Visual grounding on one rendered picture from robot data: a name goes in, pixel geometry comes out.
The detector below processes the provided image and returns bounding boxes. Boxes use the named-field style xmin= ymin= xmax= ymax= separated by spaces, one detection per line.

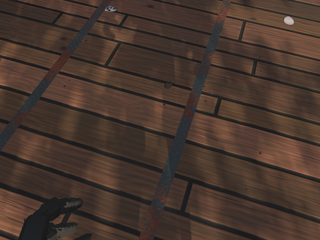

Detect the left robot hand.
xmin=18 ymin=197 xmax=92 ymax=240

